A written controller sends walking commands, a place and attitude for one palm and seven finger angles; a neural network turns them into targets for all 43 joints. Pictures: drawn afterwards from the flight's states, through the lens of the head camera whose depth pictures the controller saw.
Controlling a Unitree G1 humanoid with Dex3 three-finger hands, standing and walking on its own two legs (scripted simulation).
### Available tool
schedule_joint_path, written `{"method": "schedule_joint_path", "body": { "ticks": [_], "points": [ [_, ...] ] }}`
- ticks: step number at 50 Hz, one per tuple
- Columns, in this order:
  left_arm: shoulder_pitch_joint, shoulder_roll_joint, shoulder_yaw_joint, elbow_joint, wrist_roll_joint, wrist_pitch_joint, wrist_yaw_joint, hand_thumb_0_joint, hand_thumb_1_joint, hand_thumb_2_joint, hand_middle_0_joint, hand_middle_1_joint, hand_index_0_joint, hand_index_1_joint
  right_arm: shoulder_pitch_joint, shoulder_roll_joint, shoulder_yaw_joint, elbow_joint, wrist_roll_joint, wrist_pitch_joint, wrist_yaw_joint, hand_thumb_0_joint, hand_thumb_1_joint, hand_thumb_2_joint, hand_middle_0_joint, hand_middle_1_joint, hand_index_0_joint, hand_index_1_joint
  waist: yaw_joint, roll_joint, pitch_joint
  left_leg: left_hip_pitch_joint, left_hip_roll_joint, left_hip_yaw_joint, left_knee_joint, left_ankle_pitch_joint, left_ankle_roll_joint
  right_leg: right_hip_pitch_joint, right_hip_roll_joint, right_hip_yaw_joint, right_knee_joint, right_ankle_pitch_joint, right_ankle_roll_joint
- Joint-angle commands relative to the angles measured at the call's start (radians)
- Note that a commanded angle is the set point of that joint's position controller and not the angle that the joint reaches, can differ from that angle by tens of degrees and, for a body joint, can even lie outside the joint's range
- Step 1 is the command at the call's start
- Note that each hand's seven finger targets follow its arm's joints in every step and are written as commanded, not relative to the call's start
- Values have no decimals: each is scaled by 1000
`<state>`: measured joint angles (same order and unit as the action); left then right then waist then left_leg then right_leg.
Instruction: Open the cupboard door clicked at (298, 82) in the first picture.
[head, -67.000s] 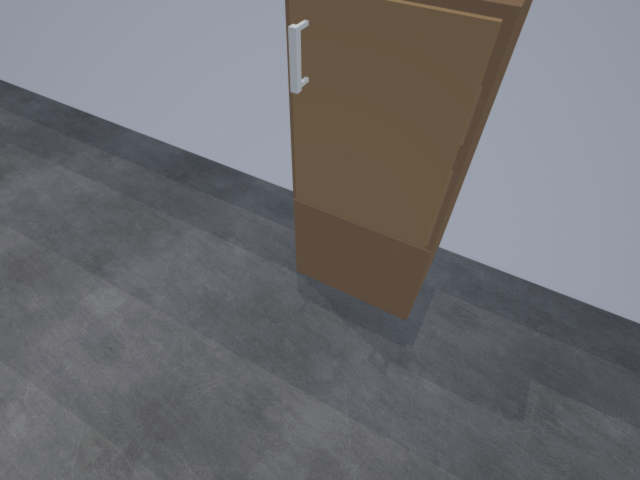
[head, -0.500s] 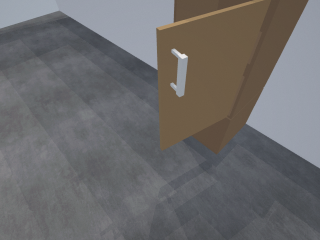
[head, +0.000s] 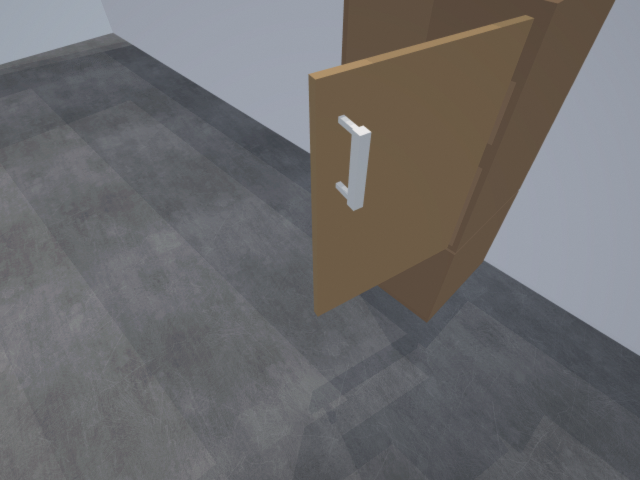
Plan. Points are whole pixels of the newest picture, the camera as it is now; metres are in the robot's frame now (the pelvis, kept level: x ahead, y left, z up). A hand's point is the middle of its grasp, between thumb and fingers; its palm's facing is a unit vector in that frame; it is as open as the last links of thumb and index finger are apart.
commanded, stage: look to check the result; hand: left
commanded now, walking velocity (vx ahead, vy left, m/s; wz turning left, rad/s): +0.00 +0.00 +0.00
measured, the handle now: (350, 164) +0.54 -0.02 +0.11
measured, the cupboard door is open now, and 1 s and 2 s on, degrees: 76 76 76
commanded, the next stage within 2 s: stand and wait in 0.52 s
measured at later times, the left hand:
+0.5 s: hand out of the picture +0.00 +0.15 -0.18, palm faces +0.05 -0.99 -0.16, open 7.4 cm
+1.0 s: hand out of the picture +0.01 +0.15 -0.18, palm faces +0.04 -0.99 -0.16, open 7.4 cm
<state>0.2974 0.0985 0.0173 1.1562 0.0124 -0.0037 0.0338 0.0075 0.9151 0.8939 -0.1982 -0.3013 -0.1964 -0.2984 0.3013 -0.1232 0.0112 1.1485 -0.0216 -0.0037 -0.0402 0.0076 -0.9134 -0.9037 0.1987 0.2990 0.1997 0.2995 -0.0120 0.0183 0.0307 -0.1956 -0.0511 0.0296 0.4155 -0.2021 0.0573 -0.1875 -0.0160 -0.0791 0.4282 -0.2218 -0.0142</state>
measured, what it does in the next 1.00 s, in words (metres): stands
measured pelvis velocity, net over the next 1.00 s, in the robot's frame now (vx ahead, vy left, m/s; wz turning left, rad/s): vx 0.03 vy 0.00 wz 0.00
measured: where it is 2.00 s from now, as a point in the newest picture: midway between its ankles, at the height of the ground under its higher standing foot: outside the picture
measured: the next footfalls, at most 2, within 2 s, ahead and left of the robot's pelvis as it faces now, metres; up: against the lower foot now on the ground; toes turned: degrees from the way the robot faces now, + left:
none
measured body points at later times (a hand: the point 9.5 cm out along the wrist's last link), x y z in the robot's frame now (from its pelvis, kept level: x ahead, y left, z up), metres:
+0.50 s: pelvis +0.02 +0.00 +0.00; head +0.03 -0.01 +0.45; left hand +0.00 +0.20 -0.16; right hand +0.00 -0.21 -0.17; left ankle +0.01 +0.08 -0.74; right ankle +0.01 -0.11 -0.74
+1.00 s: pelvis +0.03 +0.00 +0.00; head +0.05 +0.00 +0.45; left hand +0.01 +0.20 -0.16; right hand +0.02 -0.21 -0.16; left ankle +0.01 +0.08 -0.74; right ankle +0.01 -0.11 -0.74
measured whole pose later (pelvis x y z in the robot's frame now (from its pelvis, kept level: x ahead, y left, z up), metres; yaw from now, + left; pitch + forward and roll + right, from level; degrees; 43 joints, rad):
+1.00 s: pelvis +0.03 +0.00 +0.00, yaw +0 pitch -1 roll +0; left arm 0.29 0.10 0.01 1.16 0.01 -0.01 0.03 0.00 0.91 0.89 -0.20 -0.30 -0.20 -0.30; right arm 0.27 -0.13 0.02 1.17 -0.02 -0.01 -0.05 0.01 -0.91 -0.90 0.20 0.30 0.20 0.30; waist -0.01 0.01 0.04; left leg -0.13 -0.05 0.03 0.38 -0.23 0.05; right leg -0.12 -0.01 -0.08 0.39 -0.25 -0.01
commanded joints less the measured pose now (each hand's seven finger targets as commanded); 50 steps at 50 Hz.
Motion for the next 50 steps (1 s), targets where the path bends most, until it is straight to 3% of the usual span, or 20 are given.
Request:
{"method": "schedule_joint_path", "body": {
  "ticks": [1,9,14,22,26,35,50],
  "points": [
    [83,92,8,-17,-6,-14,9,0,900,900,-200,-300,-200,-300,73,-73,-13,-15,3,-4,-2,0,-900,-900,200,300,200,300,4,-26,56,-39,129,-132,-91,60,-9,-3,-96,111,-94,24,-23],
    [90,90,5,-8,-8,-15,9,0,900,900,-200,-300,-200,-300,66,-77,-10,-3,3,-5,-5,0,-900,-900,200,300,200,300,4,-20,40,-5,131,-129,-87,108,-9,12,-98,110,-98,54,-23],
    [87,87,4,-5,-8,-13,10,0,900,900,-200,-300,-200,-300,64,-77,-8,2,3,-3,-5,0,-900,-900,200,300,200,300,4,-22,73,-16,131,-131,-98,84,-10,1,-94,107,-101,35,-21],
    [87,88,4,-7,-8,-14,10,0,900,900,-200,-300,-200,-300,55,-79,-7,3,4,-8,-8,0,-900,-900,200,300,200,300,6,-7,48,9,136,-129,-93,146,-9,25,-93,106,-95,87,-19],
    [83,87,4,-6,-7,-14,10,0,900,900,-200,-300,-200,-300,53,-80,-7,5,5,-8,-8,0,-900,-900,200,300,200,300,7,-35,67,-1,135,-130,-97,141,-9,22,-93,102,-99,83,-18],
    [93,94,5,-10,-8,-17,10,0,900,900,-200,-300,-200,-300,50,-85,-7,6,7,-11,-10,0,-900,-900,200,300,200,300,10,-32,38,29,137,-125,-90,181,-7,41,-96,101,-101,119,-19],
    [90,95,2,-9,-7,-18,10,0,900,900,-200,-300,-200,-300,48,-88,-8,8,7,-11,-12,0,-900,-900,200,300,200,300,8,-26,47,41,138,-122,-94,194,-8,44,-95,104,-108,133,-19]
  ]
}}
